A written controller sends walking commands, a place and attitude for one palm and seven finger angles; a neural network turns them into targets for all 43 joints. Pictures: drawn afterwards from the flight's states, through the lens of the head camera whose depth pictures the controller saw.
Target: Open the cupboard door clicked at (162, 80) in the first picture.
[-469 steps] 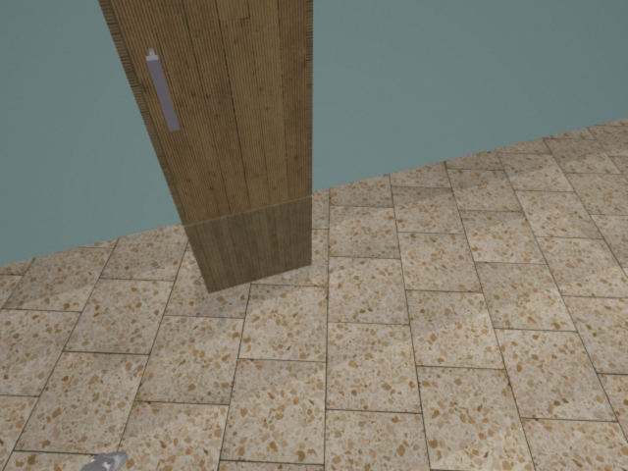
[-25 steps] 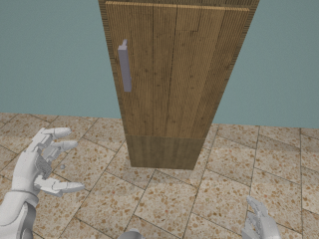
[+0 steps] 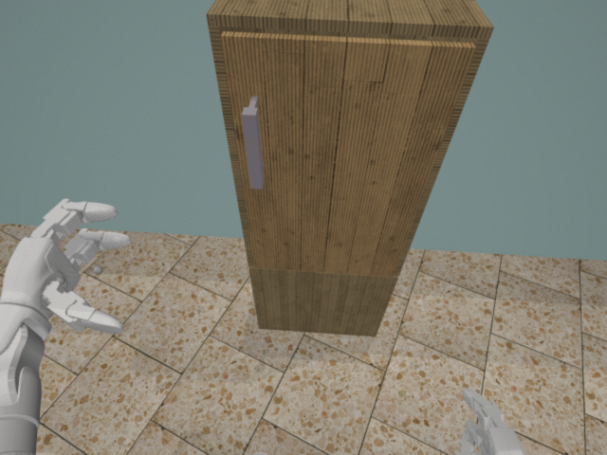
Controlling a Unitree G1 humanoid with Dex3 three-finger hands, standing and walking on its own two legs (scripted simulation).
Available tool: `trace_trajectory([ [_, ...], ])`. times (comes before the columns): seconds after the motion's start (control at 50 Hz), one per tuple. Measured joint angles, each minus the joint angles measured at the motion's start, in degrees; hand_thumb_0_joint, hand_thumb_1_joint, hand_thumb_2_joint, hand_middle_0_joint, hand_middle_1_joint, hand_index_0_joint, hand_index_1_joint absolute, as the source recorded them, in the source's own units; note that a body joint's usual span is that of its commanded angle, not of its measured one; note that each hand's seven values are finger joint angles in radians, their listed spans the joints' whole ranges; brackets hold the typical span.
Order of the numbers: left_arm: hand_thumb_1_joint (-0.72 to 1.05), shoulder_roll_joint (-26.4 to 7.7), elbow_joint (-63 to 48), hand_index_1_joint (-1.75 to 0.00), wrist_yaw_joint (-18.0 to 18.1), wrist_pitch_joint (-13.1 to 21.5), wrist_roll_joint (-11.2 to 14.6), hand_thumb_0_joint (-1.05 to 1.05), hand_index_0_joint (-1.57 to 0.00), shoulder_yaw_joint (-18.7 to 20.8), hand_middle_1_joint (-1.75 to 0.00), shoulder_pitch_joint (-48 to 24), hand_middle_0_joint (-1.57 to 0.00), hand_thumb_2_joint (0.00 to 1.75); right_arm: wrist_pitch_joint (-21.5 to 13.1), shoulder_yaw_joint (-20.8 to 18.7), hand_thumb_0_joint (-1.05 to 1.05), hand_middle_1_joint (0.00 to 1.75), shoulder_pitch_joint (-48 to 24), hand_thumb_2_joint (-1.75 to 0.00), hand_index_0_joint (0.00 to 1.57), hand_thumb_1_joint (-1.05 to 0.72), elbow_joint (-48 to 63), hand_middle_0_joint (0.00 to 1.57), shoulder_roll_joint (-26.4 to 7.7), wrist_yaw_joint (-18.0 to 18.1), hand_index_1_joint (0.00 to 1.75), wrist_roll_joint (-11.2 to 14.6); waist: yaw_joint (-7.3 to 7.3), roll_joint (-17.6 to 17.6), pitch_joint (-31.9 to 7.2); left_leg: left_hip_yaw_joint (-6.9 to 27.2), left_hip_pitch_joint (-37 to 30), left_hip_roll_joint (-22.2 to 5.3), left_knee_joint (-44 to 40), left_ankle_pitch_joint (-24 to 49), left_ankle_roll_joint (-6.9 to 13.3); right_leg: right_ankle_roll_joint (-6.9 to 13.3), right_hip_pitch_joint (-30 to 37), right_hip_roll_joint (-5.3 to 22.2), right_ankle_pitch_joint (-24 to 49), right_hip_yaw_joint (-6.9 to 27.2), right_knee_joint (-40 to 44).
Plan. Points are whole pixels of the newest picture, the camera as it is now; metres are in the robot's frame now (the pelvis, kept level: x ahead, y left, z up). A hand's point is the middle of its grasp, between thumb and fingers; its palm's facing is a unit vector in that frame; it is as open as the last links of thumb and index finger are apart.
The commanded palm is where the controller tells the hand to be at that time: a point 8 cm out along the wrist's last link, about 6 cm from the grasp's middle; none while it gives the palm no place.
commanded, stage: raise the hand with hooked fingers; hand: left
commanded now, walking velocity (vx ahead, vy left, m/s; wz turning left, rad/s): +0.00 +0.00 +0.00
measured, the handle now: (255, 144) +0.59 +0.13 +0.09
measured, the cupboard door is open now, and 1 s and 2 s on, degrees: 0 0 0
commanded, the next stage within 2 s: move the hooked fingers beside the handle in 0.46 s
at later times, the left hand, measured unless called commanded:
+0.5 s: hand (119, 273) +0.29 +0.25 +0.11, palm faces +0.02 -1.00 -0.02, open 14.0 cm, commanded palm +0.26 +0.30 +0.11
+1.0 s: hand (158, 230) +0.36 +0.23 +0.10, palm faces -0.01 -1.00 +0.00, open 14.0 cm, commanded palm +0.34 +0.28 +0.10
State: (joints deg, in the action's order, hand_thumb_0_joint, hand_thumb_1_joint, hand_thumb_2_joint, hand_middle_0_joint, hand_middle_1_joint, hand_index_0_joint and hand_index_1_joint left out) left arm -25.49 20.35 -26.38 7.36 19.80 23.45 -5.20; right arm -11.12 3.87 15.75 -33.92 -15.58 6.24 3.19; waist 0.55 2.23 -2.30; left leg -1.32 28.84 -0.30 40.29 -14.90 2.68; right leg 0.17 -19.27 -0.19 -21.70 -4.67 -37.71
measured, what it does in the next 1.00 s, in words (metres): stands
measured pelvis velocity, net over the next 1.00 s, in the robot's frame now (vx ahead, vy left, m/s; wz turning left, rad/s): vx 0.00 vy -0.02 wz -0.02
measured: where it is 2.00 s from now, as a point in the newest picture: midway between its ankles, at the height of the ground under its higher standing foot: outside the picture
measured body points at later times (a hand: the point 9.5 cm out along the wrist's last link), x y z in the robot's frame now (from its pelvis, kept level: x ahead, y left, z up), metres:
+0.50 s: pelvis +0.00 -0.02 +0.00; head +0.01 -0.02 +0.45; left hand +0.29 +0.30 +0.11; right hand +0.16 -0.27 -0.08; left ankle +0.06 +0.09 -0.72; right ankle -0.02 -0.12 -0.72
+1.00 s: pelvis +0.00 -0.02 +0.00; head +0.03 -0.02 +0.44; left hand +0.36 +0.28 +0.11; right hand +0.13 -0.28 -0.09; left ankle +0.06 +0.09 -0.72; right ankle -0.02 -0.12 -0.72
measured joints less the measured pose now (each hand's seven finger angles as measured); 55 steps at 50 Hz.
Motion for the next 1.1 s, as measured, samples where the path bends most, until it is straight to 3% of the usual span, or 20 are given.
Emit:
trace_trajectory([
  [0.22,-0.5,0.87,0.49,-1.2,-1.01,-0.03,0.59,-0.01,-0.3,0.43,-1.2,1.3,-0.3,0.3,-0.32,-1.26,0.01,0.3,1.18,-0.9,0.21,-0.91,0.4,0.2,-1.02,-0.72,0.3,-0.04,-0.66,-0.2,-0.16,-0.17,-0.01,-0.79,-0.44,0.17,-0.65,0.65,-0.35,-0.76,0.18,0.32,0.17],
  [0.6,-0.5,1.49,1.92,-1.2,-1.11,1.04,0.91,-0.01,-0.3,0.22,-1.2,0.35,-0.3,0.3,-0.05,-0.78,0.01,0.3,-0.11,-0.9,0.21,-0.91,0.51,0.2,-0.33,-0.49,0.3,0.21,0.09,0.54,-0.61,0.13,0.24,-1.19,0.25,-0.11,-1.44,1.36,-0.92,-1.18,-0.6,0.14,-1.24],
  [0.76,-0.5,0.97,8.94,-1.2,-0.38,1.22,-0.6,-0.01,-0.3,-1.26,-1.2,-7.47,-0.3,0.3,0.46,-0.49,0.01,0.3,-0.67,-0.9,0.21,-0.91,-0.64,0.2,-0.63,0.16,0.3,0.33,0.06,0.24,0.0,0.84,1.78,-1.07,1.2,-0.03,-1.53,1.49,-2.19,-1.13,-0.83,-0.57,-2.21],
  [1.1,-0.5,1.06,16.65,-1.2,3.53,2.7,-3.69,-0.01,-0.3,-2.2,-1.2,-16.4,-0.3,0.3,4.18,-1.35,0.01,0.3,2.51,-0.9,0.21,-0.91,-0.7,0.2,-0.77,-1.28,0.3,-0.03,-2.32,-0.38,-0.63,-0.84,3.88,-1.22,1.85,-0.99,-0.97,0.95,-5.0,-1.0,-1.28,1.16,-3.15],
])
